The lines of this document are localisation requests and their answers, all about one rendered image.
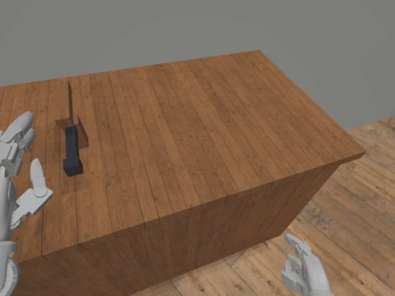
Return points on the robot left forearm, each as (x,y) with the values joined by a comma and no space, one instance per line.
(9,268)

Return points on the counter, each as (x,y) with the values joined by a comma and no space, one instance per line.
(184,163)

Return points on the tap lever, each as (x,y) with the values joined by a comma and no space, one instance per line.
(72,165)

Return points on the robot left hand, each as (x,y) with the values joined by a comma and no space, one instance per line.
(13,145)

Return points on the robot right hand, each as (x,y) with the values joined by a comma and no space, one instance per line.
(309,273)

